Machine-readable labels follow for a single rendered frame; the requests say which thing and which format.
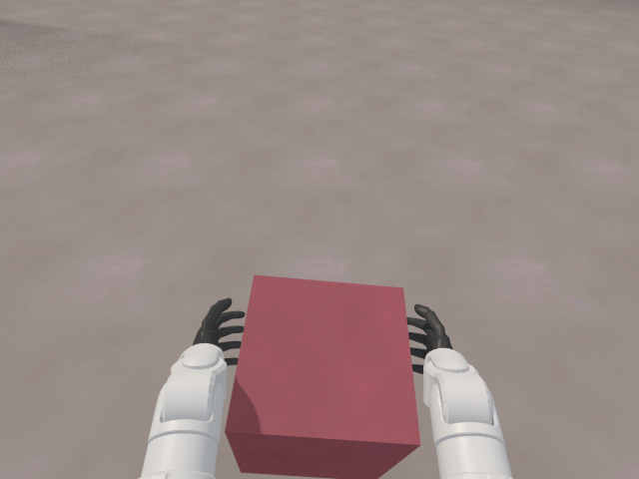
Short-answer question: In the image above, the robot left hand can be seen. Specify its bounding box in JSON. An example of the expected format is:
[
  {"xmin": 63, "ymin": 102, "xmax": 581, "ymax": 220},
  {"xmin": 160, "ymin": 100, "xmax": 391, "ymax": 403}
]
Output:
[{"xmin": 193, "ymin": 298, "xmax": 245, "ymax": 366}]

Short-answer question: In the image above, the carton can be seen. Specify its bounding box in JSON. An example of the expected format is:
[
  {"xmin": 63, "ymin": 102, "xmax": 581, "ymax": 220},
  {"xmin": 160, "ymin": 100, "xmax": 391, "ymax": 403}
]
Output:
[{"xmin": 225, "ymin": 275, "xmax": 420, "ymax": 479}]

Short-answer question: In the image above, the robot right hand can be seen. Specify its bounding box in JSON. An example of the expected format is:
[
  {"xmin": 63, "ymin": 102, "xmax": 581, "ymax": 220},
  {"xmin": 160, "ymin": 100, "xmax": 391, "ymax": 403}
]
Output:
[{"xmin": 406, "ymin": 304, "xmax": 453, "ymax": 374}]

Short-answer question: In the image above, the right robot forearm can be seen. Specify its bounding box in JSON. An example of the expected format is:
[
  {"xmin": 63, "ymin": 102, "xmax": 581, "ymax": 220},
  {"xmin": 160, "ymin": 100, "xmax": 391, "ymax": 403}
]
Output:
[{"xmin": 423, "ymin": 348, "xmax": 513, "ymax": 479}]

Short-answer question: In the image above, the left robot forearm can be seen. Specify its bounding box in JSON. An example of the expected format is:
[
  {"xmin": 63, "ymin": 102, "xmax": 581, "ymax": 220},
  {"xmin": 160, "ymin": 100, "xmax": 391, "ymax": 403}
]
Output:
[{"xmin": 138, "ymin": 343, "xmax": 227, "ymax": 479}]

